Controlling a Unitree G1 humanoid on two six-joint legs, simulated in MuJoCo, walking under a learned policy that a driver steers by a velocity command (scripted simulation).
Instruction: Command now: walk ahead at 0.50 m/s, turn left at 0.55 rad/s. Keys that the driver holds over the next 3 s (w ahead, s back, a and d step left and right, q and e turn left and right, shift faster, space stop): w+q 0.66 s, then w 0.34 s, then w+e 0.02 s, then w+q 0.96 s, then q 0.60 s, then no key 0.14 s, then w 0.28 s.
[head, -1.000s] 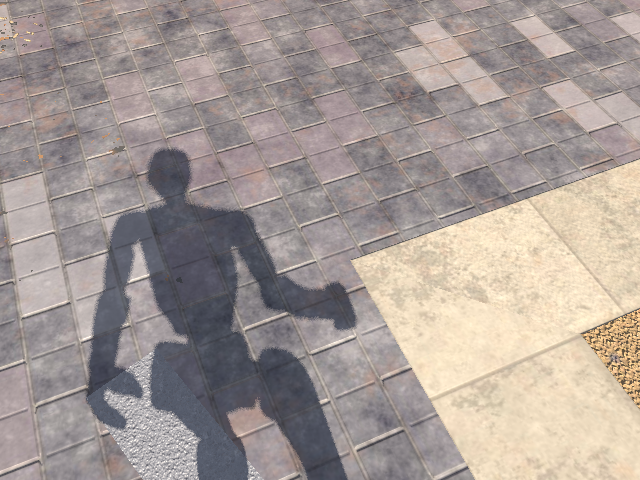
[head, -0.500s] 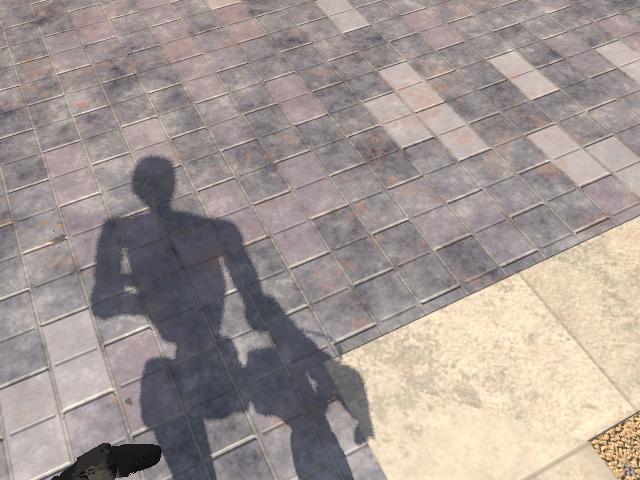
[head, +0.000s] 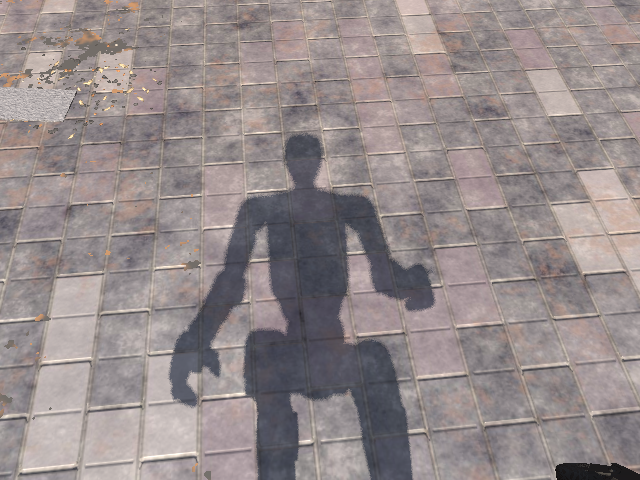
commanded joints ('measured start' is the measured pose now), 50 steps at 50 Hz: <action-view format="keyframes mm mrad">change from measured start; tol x32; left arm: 1 42 8 -16 -141 42 -34 -3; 20 -419 80 -10 -259 20 -77 -42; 26 34 256 60 -182 54 -90 -24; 50 13 143 -3 -22 6 -21 -16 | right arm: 1 332 -357 -118 16 5 -1 -32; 46 -91 -77 -2 -130 -3 -35 -14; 50 316 -223 -73 -25 -19 -27 -36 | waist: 1 -86 266 -288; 24 -20 121 -105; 27 21 -309 -398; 32 -26 -124 -30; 50 -191 -33 -256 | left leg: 1 850 245 -663 -155 -149 279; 10 332 136 -377 -381 274 192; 22 434 124 -491 -224 100 84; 25 314 30 -425 118 171 14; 28 -272 -25 -267 704 -402 -93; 46 -65 47 -55 -29 12 -68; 50 613 87 -134 -89 56 49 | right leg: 1 -710 85 138 824 -76 -13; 22 -558 86 370 -21 446 -27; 25 -94 -35 442 -50 440 -138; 27 330 -358 1079 -162 82 -330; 32 -185 -182 569 -289 275 -217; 45 -84 -189 298 -325 558 -218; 50 -280 -104 185 271 753 -111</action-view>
